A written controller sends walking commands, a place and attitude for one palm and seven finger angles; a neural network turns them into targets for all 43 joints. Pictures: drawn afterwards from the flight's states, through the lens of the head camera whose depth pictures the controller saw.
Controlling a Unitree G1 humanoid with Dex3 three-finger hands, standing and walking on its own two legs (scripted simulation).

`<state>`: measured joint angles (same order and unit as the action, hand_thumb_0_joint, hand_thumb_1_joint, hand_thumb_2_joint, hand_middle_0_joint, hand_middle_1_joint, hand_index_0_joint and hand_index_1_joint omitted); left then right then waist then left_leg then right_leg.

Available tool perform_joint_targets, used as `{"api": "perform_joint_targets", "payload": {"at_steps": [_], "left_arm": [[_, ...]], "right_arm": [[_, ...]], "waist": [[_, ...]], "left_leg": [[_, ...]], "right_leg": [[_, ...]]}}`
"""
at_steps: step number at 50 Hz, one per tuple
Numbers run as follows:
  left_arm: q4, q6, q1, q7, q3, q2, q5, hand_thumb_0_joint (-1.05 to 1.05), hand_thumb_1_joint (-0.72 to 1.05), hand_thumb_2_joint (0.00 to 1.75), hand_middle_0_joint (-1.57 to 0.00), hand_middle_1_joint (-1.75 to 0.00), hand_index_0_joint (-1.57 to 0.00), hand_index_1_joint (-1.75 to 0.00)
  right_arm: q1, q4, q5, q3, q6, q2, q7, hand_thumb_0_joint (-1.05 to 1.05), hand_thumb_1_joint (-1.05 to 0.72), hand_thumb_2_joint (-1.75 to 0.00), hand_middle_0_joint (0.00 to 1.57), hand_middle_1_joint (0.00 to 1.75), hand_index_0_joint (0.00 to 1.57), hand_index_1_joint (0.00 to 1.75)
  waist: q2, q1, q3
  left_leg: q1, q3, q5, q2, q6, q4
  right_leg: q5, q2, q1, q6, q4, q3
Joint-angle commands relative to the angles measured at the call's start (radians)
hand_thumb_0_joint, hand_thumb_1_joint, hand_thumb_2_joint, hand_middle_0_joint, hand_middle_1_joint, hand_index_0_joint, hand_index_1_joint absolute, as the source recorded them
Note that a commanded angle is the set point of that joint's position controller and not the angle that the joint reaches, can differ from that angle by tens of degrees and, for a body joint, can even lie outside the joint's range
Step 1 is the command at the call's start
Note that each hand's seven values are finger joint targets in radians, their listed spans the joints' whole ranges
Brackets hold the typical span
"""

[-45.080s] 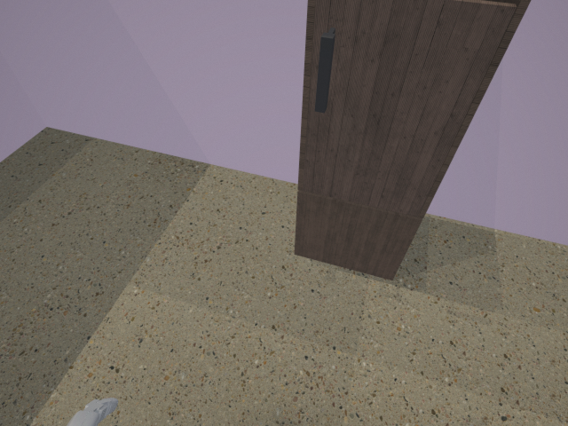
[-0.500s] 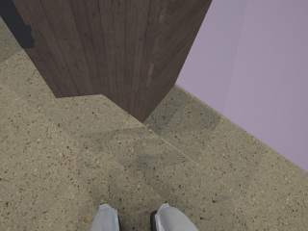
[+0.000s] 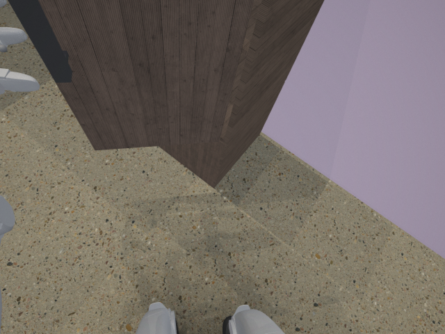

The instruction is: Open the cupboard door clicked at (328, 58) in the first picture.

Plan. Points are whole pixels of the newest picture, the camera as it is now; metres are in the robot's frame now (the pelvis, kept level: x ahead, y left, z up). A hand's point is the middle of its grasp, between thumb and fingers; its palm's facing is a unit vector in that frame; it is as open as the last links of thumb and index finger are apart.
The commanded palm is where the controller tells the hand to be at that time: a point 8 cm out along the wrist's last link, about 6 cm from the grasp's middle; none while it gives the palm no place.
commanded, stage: slide the fingers in behind the handle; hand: left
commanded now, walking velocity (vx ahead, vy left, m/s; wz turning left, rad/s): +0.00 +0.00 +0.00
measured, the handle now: (42, 24) +0.59 +0.22 +0.13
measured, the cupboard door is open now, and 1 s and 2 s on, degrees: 46 46 46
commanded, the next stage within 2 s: close the thumb around the handle in 1.18 s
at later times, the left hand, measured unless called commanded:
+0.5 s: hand (37, 46) +0.54 +0.22 +0.14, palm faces +0.06 -1.00 +0.01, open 14.0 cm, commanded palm +0.52 +0.26 +0.13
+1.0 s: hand (36, 49) +0.53 +0.22 +0.14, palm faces +0.06 -1.00 +0.01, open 14.0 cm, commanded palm +0.52 +0.26 +0.13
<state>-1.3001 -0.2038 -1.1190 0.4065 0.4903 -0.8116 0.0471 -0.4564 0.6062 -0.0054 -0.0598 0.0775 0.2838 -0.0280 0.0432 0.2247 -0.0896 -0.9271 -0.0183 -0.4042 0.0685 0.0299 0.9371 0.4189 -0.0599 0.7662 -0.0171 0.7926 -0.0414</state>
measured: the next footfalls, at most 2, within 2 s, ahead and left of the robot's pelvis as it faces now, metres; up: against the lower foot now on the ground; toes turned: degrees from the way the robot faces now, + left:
none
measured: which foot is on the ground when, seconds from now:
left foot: down 0.00-1.00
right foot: down 0.00-1.00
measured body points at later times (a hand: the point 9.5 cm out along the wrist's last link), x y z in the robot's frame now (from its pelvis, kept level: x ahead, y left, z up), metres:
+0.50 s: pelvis -0.01 -0.01 +0.00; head +0.12 +0.02 +0.43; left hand +0.53 +0.28 +0.14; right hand -0.05 -0.27 -0.10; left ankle +0.01 +0.09 -0.69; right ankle -0.03 -0.14 -0.69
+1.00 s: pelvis -0.01 -0.02 +0.00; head +0.12 +0.01 +0.43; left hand +0.52 +0.28 +0.14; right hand -0.05 -0.28 -0.09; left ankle +0.01 +0.09 -0.69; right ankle -0.03 -0.14 -0.69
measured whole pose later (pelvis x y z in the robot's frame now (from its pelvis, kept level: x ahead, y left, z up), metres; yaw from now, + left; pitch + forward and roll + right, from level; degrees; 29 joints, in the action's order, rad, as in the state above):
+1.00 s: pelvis -0.01 -0.02 +0.00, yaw +0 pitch +21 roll -5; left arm -1.30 -0.24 -1.10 0.32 0.46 -0.72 0.05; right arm -0.47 0.64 -0.01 -0.04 0.06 0.29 -0.01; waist 0.05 0.22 -0.09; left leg -0.90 -0.02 -0.38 0.07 0.01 0.91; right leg 0.41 -0.07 0.75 0.00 0.80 -0.04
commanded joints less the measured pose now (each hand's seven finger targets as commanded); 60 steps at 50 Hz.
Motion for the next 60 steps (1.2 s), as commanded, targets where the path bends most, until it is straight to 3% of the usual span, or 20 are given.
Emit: {"api": "perform_joint_targets", "payload": {"at_steps": [1, 4, 11, 14, 19, 22, 26, 30, 33, 34, 37, 41, 43, 44, 47, 51, 53, 54, 57, 60], "left_arm": [[0.281, -0.097, -0.446, -0.018, 0.018, -0.249, 0.034, 0.0, -0.5, 0.3, -0.3, -1.2, -0.3, -1.2], [0.228, -0.079, -0.434, -0.022, 0.017, -0.252, 0.032, 0.0, -0.5, 0.3, -0.3, -1.2, -0.3, -1.2], [0.262, -0.089, -0.449, -0.051, -0.032, -0.163, 0.034, 0.0, -0.5, 0.3, -0.3, -1.2, -0.3, -1.2], [0.239, -0.089, -0.481, -0.067, -0.059, -0.115, 0.038, 0.0, -0.5, 0.3, -0.3, -1.2, -0.3, -1.2], [0.169, -0.078, -0.494, -0.095, -0.026, -0.183, 0.013, 0.0, -0.5, 0.3, -0.3, -1.2, -0.3, -1.2], [0.235, -0.109, -0.527, -0.113, -0.021, -0.198, -0.007, 0.0, -0.5, 0.3, -0.3, -1.2, -0.3, -1.2], [0.241, -0.122, -0.476, -0.11, 0.003, -0.197, 0.01, 0.0, -0.5, 0.3, -0.3, -1.2, -0.3, -1.2], [0.179, -0.08, -0.469, -0.101, -0.02, -0.19, 0.007, 0.0, -0.5, 0.3, -0.3, -1.2, -0.3, -1.2], [0.209, -0.086, -0.455, -0.108, 0.022, -0.24, 0.005, 0.0, -0.5, 0.3, -0.3, -1.2, -0.3, -1.2], [0.206, -0.089, -0.451, -0.109, 0.02, -0.235, 0.008, 0.0, -0.5, 0.3, -0.3, -1.2, -0.3, -1.2], [0.211, -0.107, -0.48, -0.107, -0.015, -0.191, 0.011, 0.0, -0.5, 0.3, -0.3, -1.2, -0.3, -1.2], [0.193, -0.107, -0.454, -0.095, -0.018, -0.186, 0.019, 0.0, -0.5, 0.3, -0.3, -1.2, -0.3, -1.2], [0.189, -0.098, -0.459, -0.085, -0.015, -0.193, 0.022, 0.0, -0.5, 0.3, -0.3, -1.2, -0.3, -1.2], [0.202, -0.098, -0.451, -0.083, 0.009, -0.228, 0.021, 0.0, -0.5, 0.3, -0.3, -1.2, -0.3, -1.2], [0.255, -0.11, -0.453, -0.079, -0.025, -0.171, 0.025, 0.0, -0.5, 0.3, -0.3, -1.2, -0.3, -1.2], [0.231, -0.105, -0.455, -0.083, -0.016, -0.166, 0.04, 0.0, -0.5, 0.3, -0.3, -1.2, -0.3, -1.2], [0.199, -0.093, -0.465, -0.085, -0.048, -0.129, 0.037, 0.0, -0.5, 0.3, -0.3, -1.2, -0.3, -1.2], [0.183, -0.089, -0.46, -0.09, -0.025, -0.161, 0.033, 0.0, -0.5, 0.3, -0.3, -1.2, -0.3, -1.2], [0.239, -0.11, -0.465, -0.097, -0.01, -0.189, 0.021, 0.0, -0.5, 0.3, -0.3, -1.2, -0.3, -1.2], [0.271, -0.126, -0.474, -0.101, -0.046, -0.125, 0.023, 0.0, -0.5, 0.3, -0.3, -1.2, -0.3, -1.2]], "right_arm": [[-0.233, -0.011, -0.009, 0.084, -0.008, 0.203, -0.007, 0.0, -0.9, -0.9, 0.2, 0.3, 0.2, 0.3], [-0.223, -0.01, -0.004, 0.083, -0.002, 0.207, -0.006, 0.0, -0.9, -0.9, 0.2, 0.3, 0.2, 0.3], [-0.222, -0.011, -0.009, 0.085, -0.007, 0.2, -0.002, 0.0, -0.9, -0.9, 0.2, 0.3, 0.2, 0.3], [-0.215, 0.0, -0.009, 0.088, -0.013, 0.198, 0.002, 0.0, -0.9, -0.9, 0.2, 0.3, 0.2, 0.3], [-0.221, 0.003, -0.007, 0.08, -0.022, 0.202, -0.004, 0.0, -0.9, -0.9, 0.2, 0.3, 0.2, 0.3], [-0.226, 0.001, -0.014, 0.082, -0.029, 0.196, 0.0, 0.0, -0.9, -0.9, 0.2, 0.3, 0.2, 0.3], [-0.234, -0.001, -0.016, 0.084, -0.029, 0.195, 0.004, 0.0, -0.9, -0.9, 0.2, 0.3, 0.2, 0.3], [-0.224, -0.003, -0.003, 0.083, -0.023, 0.197, 0.0, 0.0, -0.9, -0.9, 0.2, 0.3, 0.2, 0.3], [-0.228, -0.006, -0.004, 0.084, -0.026, 0.198, -0.003, 0.0, -0.9, -0.9, 0.2, 0.3, 0.2, 0.3], [-0.229, -0.005, -0.005, 0.083, -0.026, 0.196, -0.004, 0.0, -0.9, -0.9, 0.2, 0.3, 0.2, 0.3], [-0.223, 0.002, -0.006, 0.084, -0.031, 0.189, -0.002, 0.0, -0.9, -0.9, 0.2, 0.3, 0.2, 0.3], [-0.229, 0.007, -0.005, 0.085, -0.031, 0.194, -0.005, 0.0, -0.9, -0.9, 0.2, 0.3, 0.2, 0.3], [-0.227, 0.008, -0.004, 0.085, -0.032, 0.194, -0.005, 0.0, -0.9, -0.9, 0.2, 0.3, 0.2, 0.3], [-0.228, 0.006, -0.003, 0.086, -0.03, 0.197, -0.007, 0.0, -0.9, -0.9, 0.2, 0.3, 0.2, 0.3], [-0.224, 0.004, -0.006, 0.09, -0.031, 0.189, -0.002, 0.0, -0.9, -0.9, 0.2, 0.3, 0.2, 0.3], [-0.224, 0.01, -0.005, 0.089, -0.029, 0.195, -0.003, 0.0, -0.9, -0.9, 0.2, 0.3, 0.2, 0.3], [-0.215, 0.012, -0.002, 0.088, -0.03, 0.193, -0.003, 0.0, -0.9, -0.9, 0.2, 0.3, 0.2, 0.3], [-0.219, 0.014, -0.003, 0.087, -0.03, 0.197, -0.004, 0.0, -0.9, -0.9, 0.2, 0.3, 0.2, 0.3], [-0.22, 0.008, -0.007, 0.088, -0.032, 0.195, -0.004, 0.0, -0.9, -0.9, 0.2, 0.3, 0.2, 0.3], [-0.216, 0.012, -0.012, 0.092, -0.035, 0.188, 0.004, 0.0, -0.9, -0.9, 0.2, 0.3, 0.2, 0.3]], "waist": [[0.245, 0.002, -0.521], [0.2, 0.006, -0.471], [0.225, 0.006, -0.469], [0.199, 0.026, -0.434], [0.156, 0.026, -0.412], [0.227, 0.015, -0.491], [0.171, 0.007, -0.527], [0.134, 0.017, -0.441], [0.15, 0.0, -0.469], [0.123, 0.006, -0.465], [0.144, 0.019, -0.445], [0.153, 0.02, -0.436], [0.154, 0.018, -0.448], [0.154, 0.005, -0.467], [0.203, 0.002, -0.506], [0.152, 0.014, -0.459], [0.147, 0.028, -0.422], [0.13, 0.025, -0.414], [0.186, 0.003, -0.488], [0.216, 0.011, -0.499]], "left_leg": [[0.674, -0.077, 0.633, -0.008, -0.007, -0.045], [0.616, -0.069, 0.554, -0.01, -0.004, -0.056], [0.659, -0.085, 0.561, -0.007, -0.011, -0.068], [0.642, -0.087, 0.491, -0.006, -0.01, -0.073], [0.541, -0.071, 0.411, -0.016, 0.003, -0.077], [0.592, -0.072, 0.462, -0.016, -0.004, -0.065], [0.579, -0.061, 0.494, -0.02, 0.003, -0.059], [0.481, -0.037, 0.389, -0.026, 0.012, -0.074], [0.488, -0.03, 0.404, -0.027, 0.014, -0.074], [0.473, -0.026, 0.401, -0.028, 0.017, -0.074], [0.473, -0.022, 0.39, -0.031, 0.017, -0.069], [0.481, -0.024, 0.397, -0.031, 0.017, -0.07], [0.485, -0.023, 0.408, -0.029, 0.016, -0.069], [0.484, -0.023, 0.414, -0.029, 0.015, -0.069], [0.558, -0.031, 0.478, -0.028, 0.009, -0.064], [0.537, -0.035, 0.447, -0.028, 0.014, -0.071], [0.521, -0.033, 0.426, -0.028, 0.013, -0.071], [0.505, -0.035, 0.409, -0.025, 0.014, -0.071], [0.553, -0.041, 0.48, -0.027, 0.008, -0.068], [0.612, -0.051, 0.515, -0.02, -0.001, -0.059]], "right_leg": [[-0.4, -0.037, 0.028, 0.029, -0.052, -0.021], [-0.379, -0.034, 0.017, 0.025, -0.059, -0.019], [-0.339, -0.033, 0.05, 0.033, -0.06, -0.025], [-0.299, -0.033, 0.078, 0.029, -0.068, -0.026], [-0.29, -0.024, 0.034, 0.026, -0.067, -0.012], [-0.313, -0.022, 0.031, 0.029, -0.051, -0.01], [-0.377, -0.028, -0.039, 0.027, -0.05, -0.006], [-0.348, -0.024, -0.057, 0.017, -0.071, 0.005], [-0.371, -0.024, -0.084, 0.017, -0.074, 0.01], [-0.38, -0.024, -0.096, 0.016, -0.076, 0.013], [-0.38, -0.025, -0.082, 0.015, -0.077, 0.017], [-0.375, -0.024, -0.071, 0.019, -0.078, 0.017], [-0.391, -0.023, -0.078, 0.017, -0.077, 0.016], [-0.399, -0.022, -0.096, 0.017, -0.074, 0.018], [-0.425, -0.025, -0.072, 0.021, -0.066, 0.009], [-0.399, -0.028, -0.064, 0.021, -0.076, 0.007], [-0.378, -0.025, -0.034, 0.017, -0.08, 0.006], [-0.362, -0.024, -0.034, 0.017, -0.081, 0.005], [-0.406, -0.022, -0.057, 0.024, -0.061, 0.006], [-0.394, -0.026, -0.013, 0.025, -0.058, -0.003]]}}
